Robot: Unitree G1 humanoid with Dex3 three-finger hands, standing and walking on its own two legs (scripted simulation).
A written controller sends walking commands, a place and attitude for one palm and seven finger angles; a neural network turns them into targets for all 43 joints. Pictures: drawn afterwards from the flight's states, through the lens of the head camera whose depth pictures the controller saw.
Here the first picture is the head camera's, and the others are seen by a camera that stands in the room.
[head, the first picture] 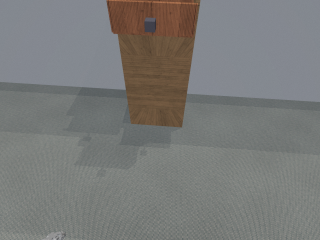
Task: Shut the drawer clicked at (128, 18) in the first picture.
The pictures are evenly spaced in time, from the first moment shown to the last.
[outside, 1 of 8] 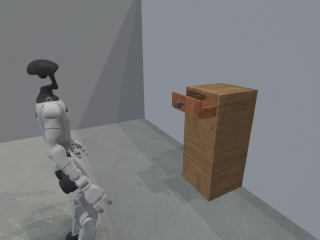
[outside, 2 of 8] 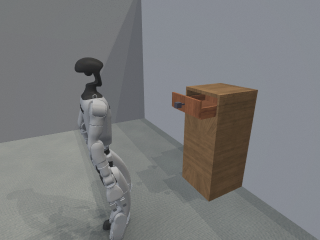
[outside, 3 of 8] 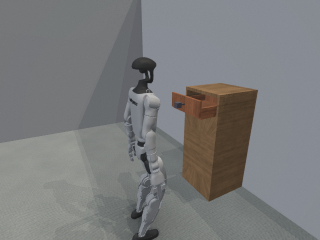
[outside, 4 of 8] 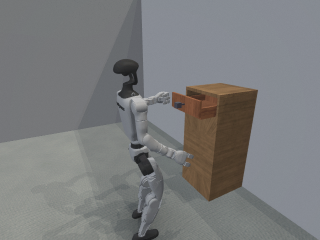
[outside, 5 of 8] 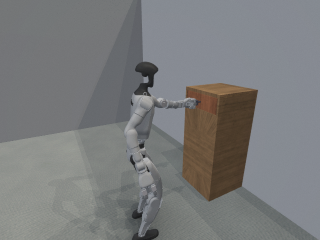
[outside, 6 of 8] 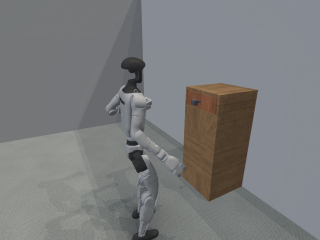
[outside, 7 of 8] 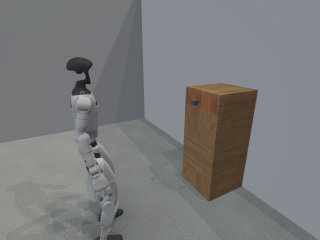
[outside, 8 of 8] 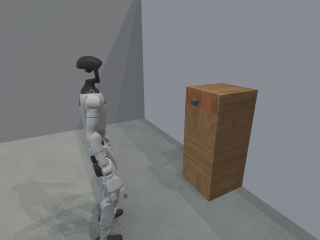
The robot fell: no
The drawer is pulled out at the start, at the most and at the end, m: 0.17 0.17 0.00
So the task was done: yes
